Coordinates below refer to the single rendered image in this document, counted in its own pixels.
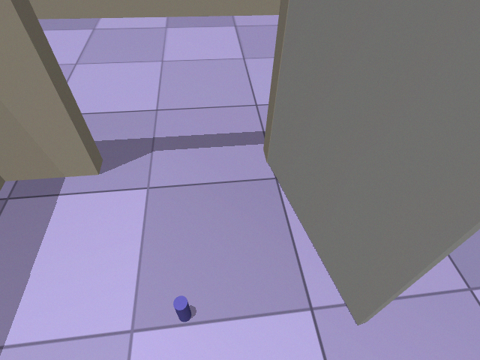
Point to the can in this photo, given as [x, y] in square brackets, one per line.
[182, 308]

